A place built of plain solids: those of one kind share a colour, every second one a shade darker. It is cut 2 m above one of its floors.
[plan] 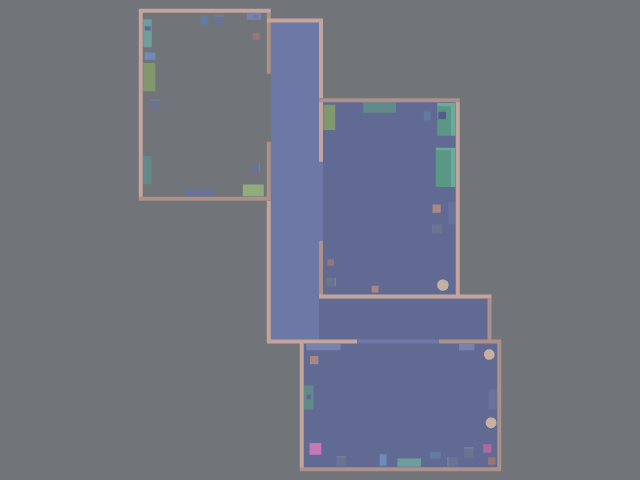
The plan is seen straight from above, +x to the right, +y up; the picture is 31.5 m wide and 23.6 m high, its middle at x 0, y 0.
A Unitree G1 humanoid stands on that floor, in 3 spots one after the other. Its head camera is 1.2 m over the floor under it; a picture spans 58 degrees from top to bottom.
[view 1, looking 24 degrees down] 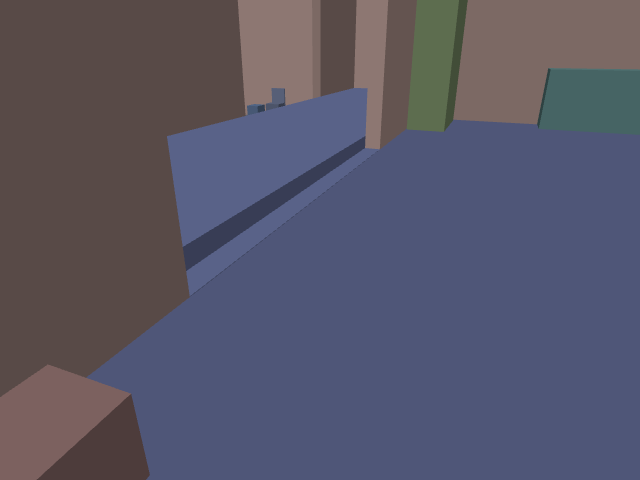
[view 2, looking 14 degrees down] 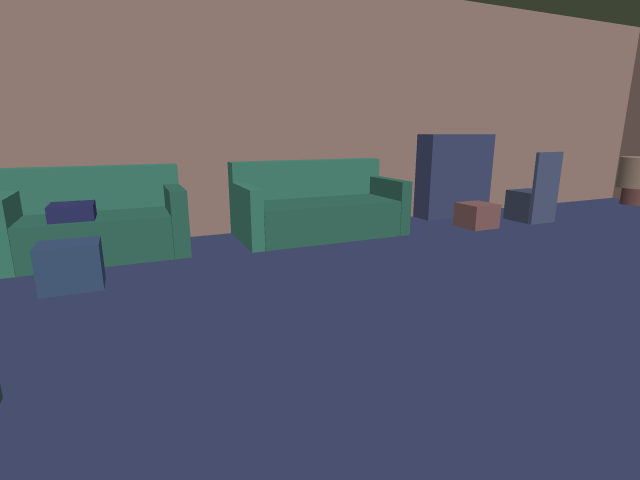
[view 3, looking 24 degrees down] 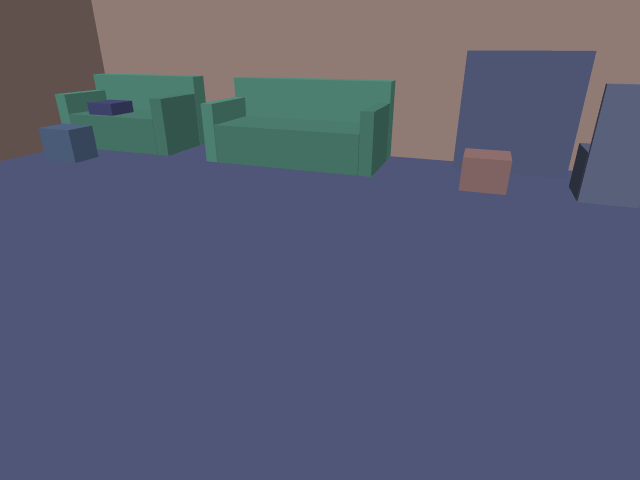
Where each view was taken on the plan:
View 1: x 1.52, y -1.60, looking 112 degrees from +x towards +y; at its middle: floor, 2.95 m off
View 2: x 1.52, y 5.64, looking -24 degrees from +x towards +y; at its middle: sofa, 4.70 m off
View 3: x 1.52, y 1.64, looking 20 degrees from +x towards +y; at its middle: floor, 2.95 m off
